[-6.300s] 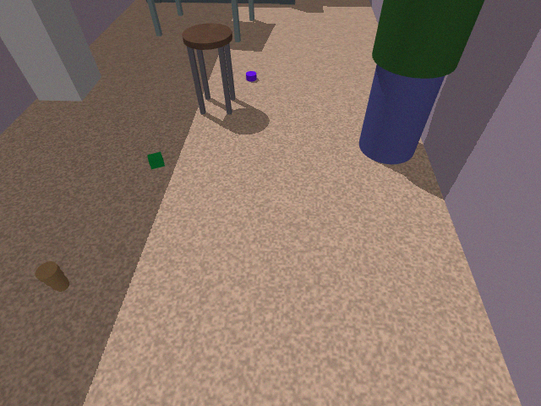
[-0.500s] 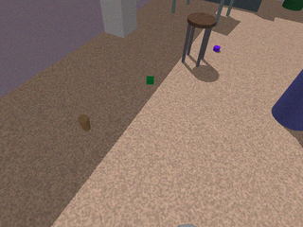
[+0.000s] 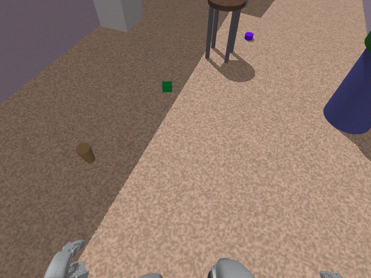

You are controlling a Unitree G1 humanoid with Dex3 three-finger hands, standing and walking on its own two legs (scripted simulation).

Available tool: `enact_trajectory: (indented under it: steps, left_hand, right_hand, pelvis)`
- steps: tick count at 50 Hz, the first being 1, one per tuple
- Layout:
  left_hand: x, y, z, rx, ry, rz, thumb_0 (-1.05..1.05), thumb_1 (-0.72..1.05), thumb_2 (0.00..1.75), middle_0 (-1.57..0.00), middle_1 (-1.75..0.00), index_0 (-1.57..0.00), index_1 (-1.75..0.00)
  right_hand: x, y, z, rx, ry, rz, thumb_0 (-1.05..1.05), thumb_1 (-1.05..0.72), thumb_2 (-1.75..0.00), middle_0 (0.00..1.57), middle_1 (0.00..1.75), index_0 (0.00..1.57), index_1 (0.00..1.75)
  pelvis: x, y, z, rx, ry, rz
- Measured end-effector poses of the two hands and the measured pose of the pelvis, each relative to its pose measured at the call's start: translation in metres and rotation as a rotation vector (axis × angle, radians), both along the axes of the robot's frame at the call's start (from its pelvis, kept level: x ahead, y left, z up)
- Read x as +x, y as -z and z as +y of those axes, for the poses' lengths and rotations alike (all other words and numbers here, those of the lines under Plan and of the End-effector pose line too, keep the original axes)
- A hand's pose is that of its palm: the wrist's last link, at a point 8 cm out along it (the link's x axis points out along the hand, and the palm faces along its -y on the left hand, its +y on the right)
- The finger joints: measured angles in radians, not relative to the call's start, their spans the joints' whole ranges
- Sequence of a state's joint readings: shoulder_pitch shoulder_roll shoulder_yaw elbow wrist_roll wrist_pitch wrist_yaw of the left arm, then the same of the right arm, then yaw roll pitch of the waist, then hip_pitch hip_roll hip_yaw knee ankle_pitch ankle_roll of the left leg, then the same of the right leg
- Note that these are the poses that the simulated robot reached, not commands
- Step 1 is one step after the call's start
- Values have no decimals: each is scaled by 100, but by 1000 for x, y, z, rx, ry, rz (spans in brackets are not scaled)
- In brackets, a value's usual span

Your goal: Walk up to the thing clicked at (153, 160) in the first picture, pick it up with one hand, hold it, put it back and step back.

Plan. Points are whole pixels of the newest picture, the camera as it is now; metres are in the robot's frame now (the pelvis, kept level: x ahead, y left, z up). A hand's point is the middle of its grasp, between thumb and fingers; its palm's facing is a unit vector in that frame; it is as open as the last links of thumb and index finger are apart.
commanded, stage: walk up
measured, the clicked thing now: (167, 86) +1.47 +0.13 -0.72
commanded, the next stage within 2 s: stand in 0.90 s
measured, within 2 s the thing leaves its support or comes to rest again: neither
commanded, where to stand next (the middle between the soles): +0.02 -0.01 m, yaw -4 degrees
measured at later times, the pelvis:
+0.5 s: pelvis -0.02 -0.01 +0.01, yaw -4 degrees
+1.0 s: pelvis -0.03 -0.01 +0.03, yaw -4 degrees
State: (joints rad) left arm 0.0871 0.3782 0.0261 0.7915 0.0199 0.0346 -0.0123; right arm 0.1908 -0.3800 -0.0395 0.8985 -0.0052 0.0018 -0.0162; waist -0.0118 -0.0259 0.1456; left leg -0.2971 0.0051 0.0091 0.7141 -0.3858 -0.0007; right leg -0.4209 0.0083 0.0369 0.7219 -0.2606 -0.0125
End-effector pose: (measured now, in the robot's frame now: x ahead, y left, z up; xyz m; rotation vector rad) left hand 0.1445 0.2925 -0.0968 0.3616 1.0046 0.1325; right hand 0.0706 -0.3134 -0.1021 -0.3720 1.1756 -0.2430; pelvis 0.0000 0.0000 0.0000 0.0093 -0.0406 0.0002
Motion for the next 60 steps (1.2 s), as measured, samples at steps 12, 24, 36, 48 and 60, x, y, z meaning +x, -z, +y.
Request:
enact_trajectory:
  steps: [12,24,36,48,60]
  left_hand:
    - [-30,12,10,-1,-12,155,0,90,90,-20,-30,-20,-30]
    - [-58,4,-13,23,0,168,0,90,90,-20,-30,-20,-30]
    - [-48,-13,-22,-19,-12,112,0,90,89,-21,-30,-20,-30]
    - [-62,-14,-15,-15,-21,162,0,90,90,-20,-30,-20,-30]
    - [-84,-10,-8,-2,-36,230,0,90,90,-20,-30,-20,-30]
  right_hand:
    - [-36,-30,-21,-82,37,30,1,-90,-90,21,30,20,30]
    - [-32,0,-19,25,72,-20,1,-90,-90,20,30,20,30]
    - [-30,-10,6,100,50,-30,1,-90,-90,21,30,20,30]
    - [-45,-21,-4,62,85,3,1,-90,-90,21,30,20,30]
    - [-59,-17,-1,69,103,62,1,-90,-90,21,30,20,30]
  pelvis:
    - [-6,-11,-3,-29,56,15]
    - [-16,-7,-14,-9,73,-10]
    - [-24,-26,-13,-6,74,-18]
    - [-28,-33,-10,-10,79,-14]
    - [-27,-35,-8,-7,72,-6]
